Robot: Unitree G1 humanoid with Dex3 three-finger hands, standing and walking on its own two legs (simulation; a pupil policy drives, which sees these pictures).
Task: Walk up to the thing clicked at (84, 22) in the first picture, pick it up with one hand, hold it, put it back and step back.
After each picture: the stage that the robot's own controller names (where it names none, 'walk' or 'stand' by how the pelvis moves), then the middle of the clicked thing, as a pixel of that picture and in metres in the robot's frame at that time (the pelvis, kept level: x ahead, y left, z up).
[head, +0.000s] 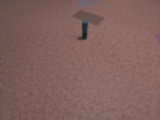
stand; (84, 30) +1.60 -0.01 -0.66
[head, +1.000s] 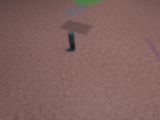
walk; (71, 41) +1.46 +0.24 -0.64
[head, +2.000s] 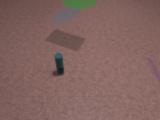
walk; (59, 64) +0.97 +0.28 -0.64
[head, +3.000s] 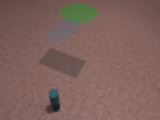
walk; (54, 101) +0.60 +0.20 -0.63
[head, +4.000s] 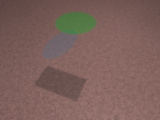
stand; out of the picture +0.36 +0.21 -0.64
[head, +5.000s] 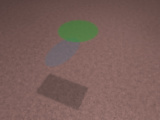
stand; out of the picture +0.34 +0.19 -0.65
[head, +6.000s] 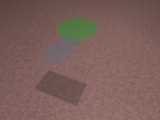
stand; out of the picture +0.37 +0.21 -0.66
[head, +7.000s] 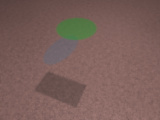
stand; out of the picture +0.35 +0.21 -0.66
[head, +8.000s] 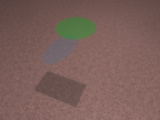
go down; out of the picture +0.34 +0.21 -0.66
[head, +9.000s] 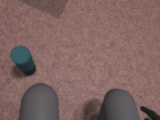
go down; (25, 63) +0.42 +0.25 -0.30
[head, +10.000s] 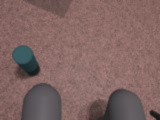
approach; (28, 63) +0.42 +0.25 -0.27
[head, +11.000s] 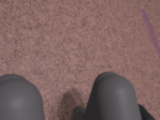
close in; out of the picture +0.39 +0.30 -0.16
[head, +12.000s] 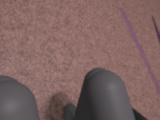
close; out of the picture +0.40 +0.30 -0.15
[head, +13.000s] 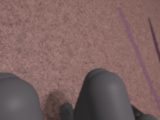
lift; out of the picture +0.37 +0.30 -0.16
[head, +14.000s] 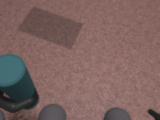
lift; (20, 88) +0.31 +0.20 +0.02
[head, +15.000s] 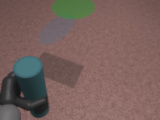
hold; (35, 91) +0.32 +0.17 +0.02
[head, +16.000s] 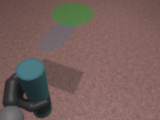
hold; (37, 92) +0.31 +0.16 +0.03
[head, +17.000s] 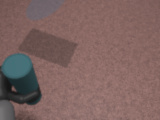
crouch; (26, 84) +0.35 +0.19 -0.02
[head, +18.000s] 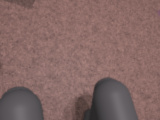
lower; out of the picture +0.47 +0.28 -0.06
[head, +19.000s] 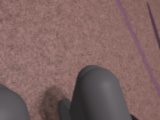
lower; out of the picture +0.42 +0.31 -0.16
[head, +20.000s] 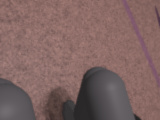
lower; out of the picture +0.40 +0.31 -0.16
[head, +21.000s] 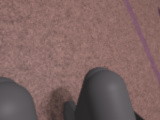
lower; out of the picture +0.39 +0.31 -0.16
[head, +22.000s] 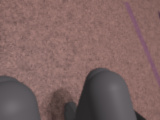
lower; out of the picture +0.38 +0.29 -0.16
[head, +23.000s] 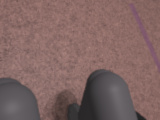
open; out of the picture +0.39 +0.28 -0.16
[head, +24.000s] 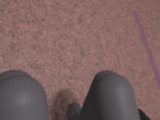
stand; out of the picture +0.38 +0.28 -0.17
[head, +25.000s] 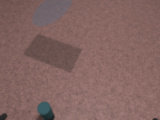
stand; (47, 113) +0.37 +0.20 -0.51
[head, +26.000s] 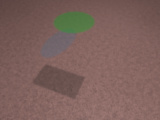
stand; out of the picture +0.37 +0.20 -0.60
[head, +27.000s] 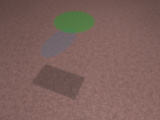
stand; out of the picture +0.36 +0.19 -0.60
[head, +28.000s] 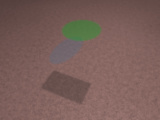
stand; out of the picture +0.38 +0.19 -0.65
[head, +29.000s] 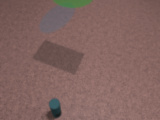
walk; (55, 108) +0.43 +0.16 -0.64
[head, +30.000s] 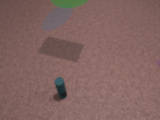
walk; (61, 88) +0.63 +0.22 -0.63
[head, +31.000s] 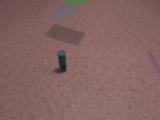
stand; (62, 61) +0.97 +0.20 -0.64
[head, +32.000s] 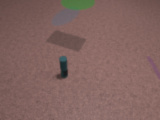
stand; (63, 67) +0.96 +0.19 -0.65
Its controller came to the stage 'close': yes
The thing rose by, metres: 0.68
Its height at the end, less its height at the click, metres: +0.00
